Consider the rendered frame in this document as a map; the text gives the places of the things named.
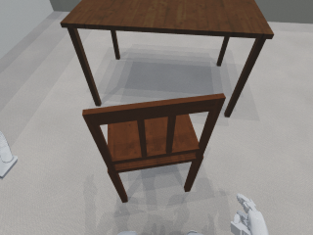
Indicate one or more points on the chair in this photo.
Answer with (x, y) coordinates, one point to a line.
(153, 134)

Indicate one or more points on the robot left hand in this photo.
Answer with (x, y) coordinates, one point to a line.
(7, 160)

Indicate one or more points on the robot right hand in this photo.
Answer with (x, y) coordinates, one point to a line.
(251, 224)

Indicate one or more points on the table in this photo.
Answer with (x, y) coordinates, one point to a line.
(224, 18)

